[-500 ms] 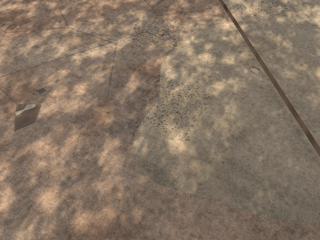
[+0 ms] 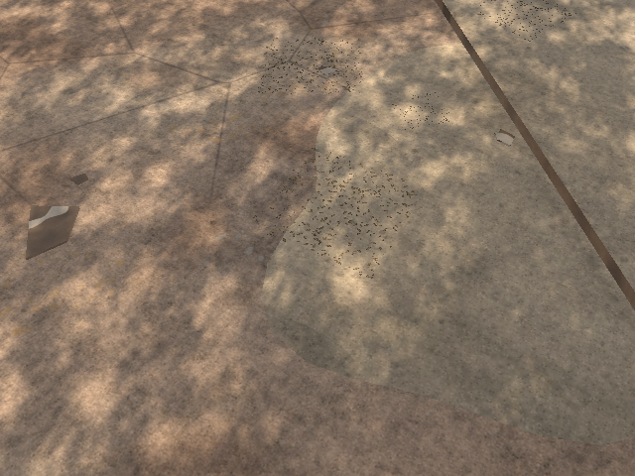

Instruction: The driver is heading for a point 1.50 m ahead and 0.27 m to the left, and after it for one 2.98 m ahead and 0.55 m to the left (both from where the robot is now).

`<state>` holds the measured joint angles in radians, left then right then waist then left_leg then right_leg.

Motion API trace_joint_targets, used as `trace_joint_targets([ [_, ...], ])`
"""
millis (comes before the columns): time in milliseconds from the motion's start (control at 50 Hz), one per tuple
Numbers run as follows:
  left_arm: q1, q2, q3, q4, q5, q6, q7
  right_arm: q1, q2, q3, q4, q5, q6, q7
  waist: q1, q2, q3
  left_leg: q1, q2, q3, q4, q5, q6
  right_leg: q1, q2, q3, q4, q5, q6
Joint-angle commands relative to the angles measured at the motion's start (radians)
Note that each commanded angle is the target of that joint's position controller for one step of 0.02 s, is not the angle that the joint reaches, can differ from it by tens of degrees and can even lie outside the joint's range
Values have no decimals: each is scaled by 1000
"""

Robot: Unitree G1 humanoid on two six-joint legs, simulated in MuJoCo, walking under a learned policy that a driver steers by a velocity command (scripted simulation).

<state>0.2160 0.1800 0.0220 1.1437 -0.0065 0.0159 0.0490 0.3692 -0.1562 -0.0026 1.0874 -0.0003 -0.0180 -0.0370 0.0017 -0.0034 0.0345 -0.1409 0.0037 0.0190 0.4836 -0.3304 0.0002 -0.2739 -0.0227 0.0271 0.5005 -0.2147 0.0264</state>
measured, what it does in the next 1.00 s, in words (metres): walks ahead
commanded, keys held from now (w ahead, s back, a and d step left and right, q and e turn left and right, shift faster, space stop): no key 0.56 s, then w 0.44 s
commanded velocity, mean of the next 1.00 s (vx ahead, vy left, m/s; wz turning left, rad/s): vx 0.12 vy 0.00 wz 0.00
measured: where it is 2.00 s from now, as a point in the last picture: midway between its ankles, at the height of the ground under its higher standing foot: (325, 428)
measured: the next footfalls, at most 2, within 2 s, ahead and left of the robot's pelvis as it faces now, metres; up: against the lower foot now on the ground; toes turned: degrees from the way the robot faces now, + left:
left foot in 1.30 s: +0.47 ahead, +0.11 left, +0.00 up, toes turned +3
right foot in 1.78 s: +0.71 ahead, -0.10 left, +0.00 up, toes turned -1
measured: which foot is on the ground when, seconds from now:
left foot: down 0.00-0.82, up 0.84-1.00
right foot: down 0.00-1.00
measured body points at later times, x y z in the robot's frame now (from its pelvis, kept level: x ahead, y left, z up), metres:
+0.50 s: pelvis +0.00 +0.00 +0.00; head +0.02 +0.00 +0.45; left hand +0.01 +0.24 -0.16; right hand -0.04 -0.22 -0.16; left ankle -0.04 +0.12 -0.74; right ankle +0.03 -0.14 -0.74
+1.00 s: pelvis +0.12 -0.04 +0.01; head +0.12 -0.05 +0.46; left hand +0.04 +0.19 -0.13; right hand +0.19 -0.30 -0.13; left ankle +0.11 +0.11 -0.64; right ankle +0.05 -0.12 -0.74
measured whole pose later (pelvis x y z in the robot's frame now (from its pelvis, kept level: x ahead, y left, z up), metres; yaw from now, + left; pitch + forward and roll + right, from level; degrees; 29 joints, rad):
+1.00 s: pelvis +0.12 -0.04 +0.01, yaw +0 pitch +1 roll +0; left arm 0.46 0.17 0.02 1.11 -0.01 -0.10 -0.01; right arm 0.26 -0.24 -0.06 0.96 0.03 -0.10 0.00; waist 0.04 0.03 -0.02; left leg -0.56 0.09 0.00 1.14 -0.20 0.08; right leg -0.05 0.04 -0.06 0.30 -0.27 -0.05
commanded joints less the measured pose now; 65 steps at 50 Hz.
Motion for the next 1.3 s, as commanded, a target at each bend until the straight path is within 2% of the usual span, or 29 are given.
trace_joint_targets([
  [20, 45, 91, 13, -17, 0, -4, 3, 102, -80, -13, -5, 0, -3, -2, 0, 7, 32, -135, 18, -15, -114, 125, 13, 91, -4, -3, -52, 150, -35],
  [560, 76, 80, 13, -25, -2, -6, 5, 127, -69, -14, -8, 2, -5, -2, 0, 8, 40, -136, 17, -16, -112, 131, 14, 90, -3, -5, -46, 154, -33],
  [580, 93, 69, 11, -16, -1, -5, 5, 146, -63, -14, 3, 2, -4, -4, -1, 15, 16, -126, 10, -10, -122, 29, 19, 99, 12, -23, -39, 57, -33],
  [620, 96, 76, 17, -17, -11, -6, 6, 139, -111, -30, -8, 15, 2, -11, -7, 68, 63, -160, 33, -65, -155, -312, 71, 16, 70, -86, 41, -266, -43],
  [640, 70, 76, 19, -32, -10, -15, 4, 145, -134, -38, -18, 21, 0, -14, -19, 98, 110, -173, 87, -142, -201, -451, 108, -66, 76, -96, 94, -333, -50],
  [660, 33, 59, 16, -54, -11, -32, -3, 172, -164, -49, -20, 28, -8, -14, -40, 150, 144, -154, 173, -257, -263, -534, 155, -146, 74, -112, 184, -296, -54],
  [680, 7, 37, 10, -73, -13, -52, -13, 170, -203, -64, -25, 33, -17, -12, -47, 199, 180, -158, 272, -384, -314, -552, 210, -195, 40, -98, 283, -227, -65],
  [700, -10, 38, 10, -89, -18, -70, -24, 153, -205, -68, -34, 32, -28, -11, -40, 198, 209, -156, 330, -448, -338, -511, 244, -246, 0, -67, 336, -217, -83],
  [720, -17, 45, 12, -101, -25, -86, -33, 128, -189, -66, -45, 27, -37, -8, -29, 190, 222, -130, 340, -446, -330, -431, 245, -281, -25, -48, 336, -258, -99],
  [740, 2, 49, 14, -105, -32, -99, -40, 98, -179, -65, -57, 30, -42, -3, -7, 176, 215, -113, 321, -400, -302, -358, 223, -255, -35, -46, 260, -281, -115],
  [760, 64, 49, 18, -86, -37, -109, -45, 57, -176, -65, -69, 39, -41, 2, 33, 150, 192, -147, 273, -315, -257, -298, 186, -125, -18, -74, 117, -236, -124],
  [780, 163, 54, 29, -39, -33, -112, -47, 36, -173, -64, -78, 42, -38, 7, 69, 113, 148, -217, 205, -224, -182, -227, 154, 73, 38, -127, 13, -129, -113],
  [800, 269, 82, 47, 1, -23, -110, -49, 15, -170, -61, -92, 39, -41, 9, 105, 59, 99, -285, 138, -146, -42, -70, 124, 231, 47, -94, -15, -61, -105],
  [820, 422, 171, 76, 22, -21, -112, -45, -20, -121, -45, -119, 31, -52, 13, 161, -167, 37, -425, 19, 8, 334, 27, 58, 378, -149, 229, -176, -173, -175],
  [840, 516, 243, 82, 22, -13, -126, -59, -20, -57, -30, -156, 36, -75, 11, 162, -339, -27, -603, -70, -26, 625, -195, 46, 466, -351, 686, -354, -268, -305],
  [860, 407, 174, 55, -1, -1, -142, -57, -25, -90, -39, -159, 54, -90, 17, 94, -186, 30, -678, 0, -128, 799, -165, 72, 400, -391, 708, -353, -308, -314],
  [880, 305, 127, 40, -37, -6, -148, -59, -38, -106, -41, -162, 58, -99, 28, 59, -108, 82, -709, 48, -136, 838, -58, 99, 346, -352, 563, -344, -271, -279],
  [900, 237, 114, 31, -60, -5, -147, -65, -42, -116, -47, -156, 47, -105, 31, 33, -60, 84, -692, 87, -118, 800, 40, 110, 310, -299, 428, -355, -191, -242],
  [920, 213, 101, 23, -70, -4, -142, -69, -58, -141, -61, -157, 36, -107, 31, 20, -49, 92, -670, 113, -100, 739, 102, 109, 291, -255, 319, -362, -68, -213],
  [940, 227, 69, 12, -66, 0, -133, -68, -66, -159, -72, -155, 32, -102, 36, 17, -61, 80, -629, 125, -77, 695, 139, 102, 282, -206, 220, -363, 44, -186],
  [960, 262, 64, 8, -58, 3, -126, -63, -69, -144, -74, -153, 33, -94, 43, 20, -78, 69, -610, 126, -54, 670, 159, 90, 284, -184, 164, -360, 136, -179],
  [1020, 318, 109, 10, -55, 9, -116, -42, -174, -95, -63, -192, 28, -75, 51, 31, -55, 86, -659, 130, -18, 560, 209, 46, 277, -185, 104, -376, 274, -202],
  [1080, 305, 138, 12, -80, 13, -107, -28, -345, -79, -46, -259, 26, -79, 55, 58, -54, 120, -630, 106, 8, 321, 305, 25, 225, -172, 59, -408, 271, -203],
  [1140, 345, 160, 21, -80, 2, -107, -25, -439, -94, -40, -293, 32, -84, 68, 76, -72, 137, -567, 73, 36, 182, 358, 32, 233, -188, 32, -426, 255, -207],
  [1200, 349, 165, 30, -77, -10, -103, -23, -486, -115, -40, -322, 35, -92, 85, 55, -75, 142, -544, 60, 25, 96, 343, 72, 325, -225, 11, -385, 336, -192],
  [1240, 319, 189, 40, -87, -4, -97, -23, -426, -155, -57, -318, 33, -98, 90, -1, -105, 70, -418, 17, 44, 79, 293, 106, 383, -237, -10, -275, 622, -170],
  [1260, 303, 201, 45, -92, 2, -89, -24, -328, -189, -75, -294, 34, -98, 87, -58, -130, -7, -285, -20, 66, 91, 267, 126, 392, -229, -26, -153, 809, -157],
  [1280, 282, 196, 42, -100, 7, -81, -26, -149, -233, -100, -239, 37, -95, 81, -147, -131, -110, -56, -52, 82, 85, 263, 154, 331, -187, -58, 57, 895, -131],
  [1300, 269, 169, 28, -127, 17, -82, -30, 35, -301, -122, -196, 28, -88, 69, -213, -57, -236, 266, 111, -112, 98, 211, 211, 86, -138, -76, 371, 635, -99],
])
Velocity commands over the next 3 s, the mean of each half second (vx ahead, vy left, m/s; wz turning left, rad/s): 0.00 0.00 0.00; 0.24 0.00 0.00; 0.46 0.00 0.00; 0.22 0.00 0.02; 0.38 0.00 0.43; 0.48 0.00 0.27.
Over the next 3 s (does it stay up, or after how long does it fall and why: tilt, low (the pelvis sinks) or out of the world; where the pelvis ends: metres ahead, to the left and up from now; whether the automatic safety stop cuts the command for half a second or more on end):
stays up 0.96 0.10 0.01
